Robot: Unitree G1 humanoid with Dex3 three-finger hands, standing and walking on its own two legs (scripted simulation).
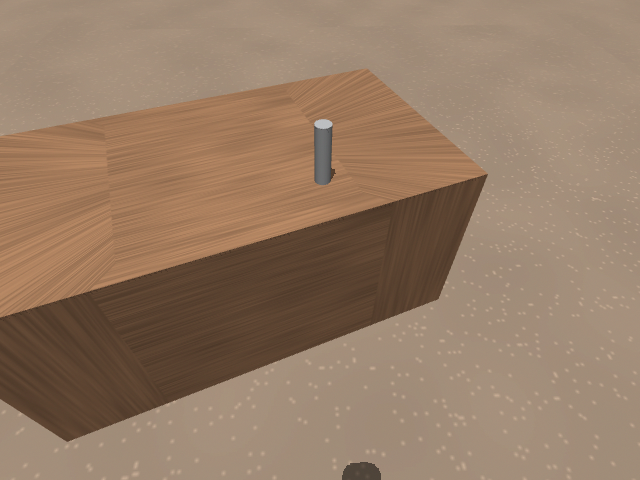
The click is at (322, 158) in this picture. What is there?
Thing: slim round
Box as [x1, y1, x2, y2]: [314, 119, 332, 184]
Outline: 320,119 314,123 315,181 319,184 326,184 330,180 332,124 329,120
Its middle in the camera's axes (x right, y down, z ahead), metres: +0.01 -0.21 +0.98
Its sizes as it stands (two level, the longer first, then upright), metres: 0.043 0.043 0.168
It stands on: a support 0.60 m high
